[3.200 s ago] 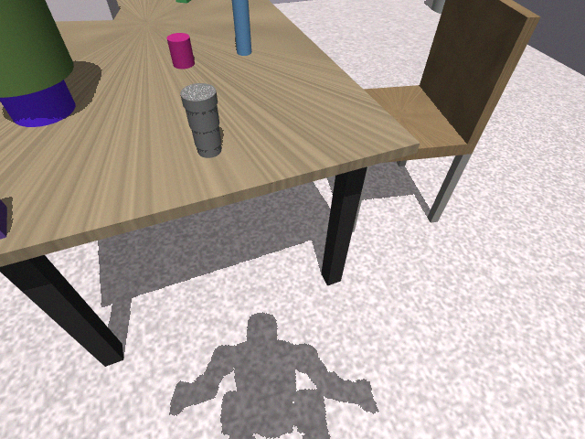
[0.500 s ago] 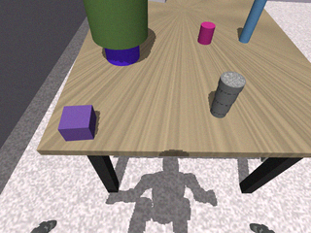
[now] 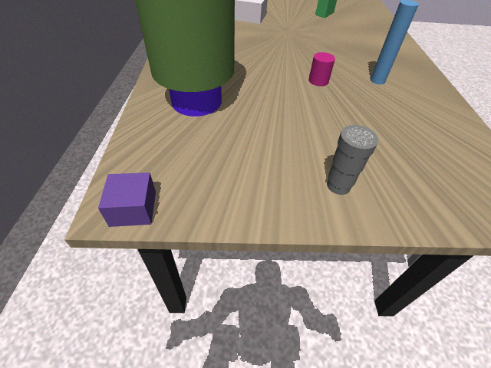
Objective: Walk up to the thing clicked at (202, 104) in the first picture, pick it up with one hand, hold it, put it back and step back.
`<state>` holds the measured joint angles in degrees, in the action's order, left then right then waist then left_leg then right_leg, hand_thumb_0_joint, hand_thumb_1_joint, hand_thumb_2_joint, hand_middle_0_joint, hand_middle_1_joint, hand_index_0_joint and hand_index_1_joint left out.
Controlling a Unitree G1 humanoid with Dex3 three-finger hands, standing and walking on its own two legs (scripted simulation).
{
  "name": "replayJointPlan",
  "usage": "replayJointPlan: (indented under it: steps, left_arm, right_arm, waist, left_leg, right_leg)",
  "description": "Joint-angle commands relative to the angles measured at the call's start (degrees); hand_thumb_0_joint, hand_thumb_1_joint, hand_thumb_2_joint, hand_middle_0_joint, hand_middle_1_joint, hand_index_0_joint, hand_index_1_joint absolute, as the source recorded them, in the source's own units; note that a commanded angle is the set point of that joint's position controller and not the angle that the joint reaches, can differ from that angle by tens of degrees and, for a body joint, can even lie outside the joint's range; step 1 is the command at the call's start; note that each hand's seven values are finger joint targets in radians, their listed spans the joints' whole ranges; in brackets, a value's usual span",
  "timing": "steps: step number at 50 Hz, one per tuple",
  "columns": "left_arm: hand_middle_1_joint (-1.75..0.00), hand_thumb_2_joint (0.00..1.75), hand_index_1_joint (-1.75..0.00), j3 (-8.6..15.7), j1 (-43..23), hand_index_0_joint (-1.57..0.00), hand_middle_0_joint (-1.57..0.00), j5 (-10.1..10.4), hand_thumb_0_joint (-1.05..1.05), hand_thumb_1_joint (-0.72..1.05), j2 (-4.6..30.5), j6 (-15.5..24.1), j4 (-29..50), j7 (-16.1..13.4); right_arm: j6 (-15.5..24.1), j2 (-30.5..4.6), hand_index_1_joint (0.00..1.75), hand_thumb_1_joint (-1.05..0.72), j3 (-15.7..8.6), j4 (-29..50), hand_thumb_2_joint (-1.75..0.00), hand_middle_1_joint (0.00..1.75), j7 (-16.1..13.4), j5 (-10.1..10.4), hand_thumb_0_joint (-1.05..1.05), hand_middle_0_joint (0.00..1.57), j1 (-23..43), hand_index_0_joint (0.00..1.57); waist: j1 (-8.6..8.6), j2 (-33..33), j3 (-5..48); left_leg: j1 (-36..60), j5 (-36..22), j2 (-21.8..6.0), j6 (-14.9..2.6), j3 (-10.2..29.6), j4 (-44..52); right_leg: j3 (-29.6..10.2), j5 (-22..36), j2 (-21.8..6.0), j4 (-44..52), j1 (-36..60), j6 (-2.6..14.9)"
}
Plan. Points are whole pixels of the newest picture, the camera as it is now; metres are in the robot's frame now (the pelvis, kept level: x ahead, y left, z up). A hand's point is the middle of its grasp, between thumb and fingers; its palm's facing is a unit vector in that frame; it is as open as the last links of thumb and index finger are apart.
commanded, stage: walk up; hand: right
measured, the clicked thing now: (348, 163) +0.49 -0.22 +0.03
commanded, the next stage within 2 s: stand in 0.50 s
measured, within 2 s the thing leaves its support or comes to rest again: neither
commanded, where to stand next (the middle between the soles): +0.04 +0.01 m, yaw -2 degrees
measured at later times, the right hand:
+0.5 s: hand out of the picture +0.10 -0.24 -0.15, palm faces -0.03 +0.94 -0.34, open 7.4 cm
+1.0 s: hand out of the picture +0.09 -0.26 -0.16, palm faces -0.02 +0.94 -0.33, open 7.4 cm
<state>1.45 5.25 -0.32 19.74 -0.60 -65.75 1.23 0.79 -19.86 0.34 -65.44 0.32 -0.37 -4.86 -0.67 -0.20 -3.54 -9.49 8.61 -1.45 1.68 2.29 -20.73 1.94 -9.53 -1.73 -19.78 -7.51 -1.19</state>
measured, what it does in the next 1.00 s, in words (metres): stands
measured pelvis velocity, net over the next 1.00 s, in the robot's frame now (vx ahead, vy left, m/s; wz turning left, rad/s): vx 0.02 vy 0.00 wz -0.01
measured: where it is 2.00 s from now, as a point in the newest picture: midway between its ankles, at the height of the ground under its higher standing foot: outside the picture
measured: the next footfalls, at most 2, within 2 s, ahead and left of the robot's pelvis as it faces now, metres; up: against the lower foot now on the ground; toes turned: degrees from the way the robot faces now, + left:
none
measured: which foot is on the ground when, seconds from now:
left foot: down 0.00-1.00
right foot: down 0.00-1.00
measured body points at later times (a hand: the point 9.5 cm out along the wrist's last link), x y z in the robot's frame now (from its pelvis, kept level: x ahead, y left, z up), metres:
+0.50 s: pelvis +0.01 +0.00 +0.00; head +0.02 +0.01 +0.45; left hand +0.08 +0.30 -0.14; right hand +0.11 -0.29 -0.13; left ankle +0.03 +0.14 -0.75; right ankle +0.02 -0.13 -0.75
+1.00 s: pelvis +0.02 +0.00 +0.00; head +0.04 +0.00 +0.45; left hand +0.10 +0.30 -0.13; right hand +0.09 -0.30 -0.13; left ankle +0.03 +0.14 -0.75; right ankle +0.02 -0.13 -0.75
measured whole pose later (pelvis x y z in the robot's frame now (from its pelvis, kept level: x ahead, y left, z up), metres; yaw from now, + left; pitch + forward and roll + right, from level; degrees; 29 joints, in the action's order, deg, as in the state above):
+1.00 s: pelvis +0.02 +0.00 +0.00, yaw +0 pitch -2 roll +0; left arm -0.2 6.5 -0.5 20.3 0.7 -64.4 0.4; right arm 0.2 -20.3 0.1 -65.5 0.6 -0.4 -6.1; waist -0.1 0.4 -3.4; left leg -7.1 9.7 -1.4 1.8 1.8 -18.8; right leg 1.5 -11.2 -1.9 -19.2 -5.9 -1.2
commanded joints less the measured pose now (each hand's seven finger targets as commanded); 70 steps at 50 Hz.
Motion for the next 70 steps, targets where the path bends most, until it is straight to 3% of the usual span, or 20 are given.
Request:
replayJointPlan:
  steps: [1, 19, 24, 26, 33, 39, 50, 54, 62, 68, 70]
  left_arm:
    - [-0.3, 0.9, -0.3, 2.57, -3.01, -0.2, -0.2, -0.04, 0.0, 0.9, 12.22, 1.18, 3.52, -0.52]
    - [-0.3, 0.9, -0.3, 2.3, -1.83, -0.2, -0.2, 0.08, 0.0, 0.9, 11.87, 1.12, 4.06, -0.79]
    - [-0.3, 0.9, -0.3, 2.38, -1.73, -0.2, -0.2, 0.03, 0.0, 0.9, 11.79, 0.94, 4.1, -0.85]
    - [-0.3, 0.9, -0.3, 1.79, -1.59, -0.2, -0.2, -0.42, 0.0, 0.9, 12.35, 1.74, 4.13, -0.87]
    - [-0.3, 0.9, -0.3, 1.26, -1.87, -0.2, -0.2, -0.2, 0.0, 0.9, 12.63, 2.46, 4.71, -1.17]
    - [-0.3, 0.9, -0.3, 0.96, -1.06, -0.2, -0.2, -0.22, 0.0, 0.9, 12.67, 2.39, 4.54, -1.3]
    - [-0.3, 0.9, -0.3, 1.06, -1.09, -0.2, -0.2, -0.07, 0.0, 0.9, 13.44, 2.43, 4.94, -1.47]
    - [-0.3, 0.9, -0.3, 0.93, -0.63, -0.2, -0.2, -0.12, 0.0, 0.9, 13.19, 2.48, 4.85, -1.51]
    - [-0.3, 0.9, -0.3, 0.87, -0.92, -0.2, -0.2, -0.06, 0.0, 0.9, 13.02, 2.19, 4.76, -1.51]
    - [-0.3, 0.9, -0.3, 1.04, -0.73, -0.2, -0.2, -0.14, 0.0, 0.9, 13.34, 2.38, 5.03, -1.61]
    - [-0.3, 0.9, -0.3, 1.16, -0.87, -0.2, -0.2, -0.08, 0.0, 0.9, 13.49, 2.28, 4.95, -1.64]
  right_arm:
    - [1.39, -12.24, 0.3, -0.9, -2.59, 3.66, -0.9, 0.3, -0.74, -0.08, 0.0, 0.2, 3.35, 0.2]
    - [1.15, -12.2, 0.3, -0.9, -2.61, 4.0, -0.9, 0.3, -0.81, 0.16, 0.0, 0.2, 3.49, 0.2]
    - [1.23, -12.39, 0.3, -0.9, -2.74, 3.9, -0.9, 0.3, -0.88, 0.07, 0.0, 0.2, 3.75, 0.2]
    - [1.04, -12.19, 0.3, -0.9, -2.67, 3.36, -0.9, 0.3, -0.69, -0.35, 0.0, 0.2, 2.38, 0.2]
    - [1.18, -12.53, 0.3, -0.9, -2.85, 3.57, -0.9, 0.3, -0.47, -0.21, 0.0, 0.2, 2.25, 0.2]
    - [0.78, -12.36, 0.3, -0.9, -2.84, 3.55, -0.9, 0.3, -0.31, -0.08, 0.0, 0.2, 1.92, 0.2]
    - [0.71, -12.37, 0.3, -0.9, -2.57, 3.63, -0.9, 0.3, -0.41, -0.1, 0.0, 0.2, 1.09, 0.2]
    - [0.78, -12.82, 0.3, -0.9, -2.56, 3.58, -0.9, 0.3, -0.56, 0.0, 0.0, 0.2, 0.95, 0.2]
    - [0.65, -12.48, 0.3, -0.9, -2.35, 3.69, -0.9, 0.3, -0.67, 0.0, 0.0, 0.2, 1.15, 0.2]
    - [0.7, -12.64, 0.3, -0.9, -2.45, 4.02, -0.9, 0.3, -0.72, -0.03, 0.0, 0.2, 1.03, 0.2]
    - [0.68, -12.49, 0.3, -0.9, -2.28, 4.01, -0.9, 0.3, -0.76, 0.04, 0.0, 0.2, 0.87, 0.2]
  waist:
    - [0.35, 0.32, 4.03]
    - [0.3, 0.47, 5.73]
    - [0.32, 1.33, 5.4]
    - [0.6, 1.52, 5.56]
    - [0.67, -0.14, 5.97]
    - [0.65, -0.95, 3.37]
    - [0.74, -0.24, 4.93]
    - [0.79, 0.04, 6.58]
    - [0.69, -0.01, 4.71]
    - [0.76, 0.01, 6.07]
    - [0.8, 0.26, 4.87]
  left_leg:
    - [-0.19, 1.45, -5.19, -2.48, 4.57, 4.33]
    - [0.73, -4.63, -5.36, -2.38, 4.04, 3.75]
    - [-0.6, -4.24, -5.72, -2.41, 4.43, 4.74]
    - [0.59, -0.88, -5.38, -2.11, 4.16, 5.4]
    - [3.15, -8.48, -5.75, -2.34, 3.6, 3.96]
    - [1.87, -3.48, -5.28, -2.04, 3.83, 5.17]
    - [2.76, -7.2, -5.38, -1.86, 3.26, 4.45]
    - [4.48, -10.98, -5.9, -2.05, 3.03, 3.43]
    - [3.51, -8.55, -5.85, -1.64, 3.09, 4.23]
    - [4.75, -10.75, -5.95, -1.99, 2.55, 3.31]
    - [4.23, -9.65, -5.9, -1.8, 2.68, 4.17]
  right_leg:
    - [-5.97, -3.24, -5.71, 5.12, -0.88, 2.36]
    - [-5.19, 3.92, -5.78, 3.68, 1.51, 1.85]
    - [-4.67, 3.72, -5.6, 3.17, 2.48, 1.98]
    - [-5.36, -1.39, -5.91, 3.86, 1.64, 1.95]
    - [-5.31, 4.83, -6.29, 3.43, 1.94, 1.87]
    - [-5.34, -0.22, -6.03, 4.71, 0.31, 1.76]
    - [-5.32, 4.91, -6.12, 3.67, 2.08, 2.0]
    - [-5.07, 9.74, -6.22, 3.11, 3.14, 1.82]
    - [-5.17, 6.37, -5.89, 3.73, 2.43, 2.05]
    - [-5.33, 10.74, -6.22, 3.34, 3.44, 2.05]
    - [-5.26, 9.04, -5.94, 3.53, 2.63, 2.01]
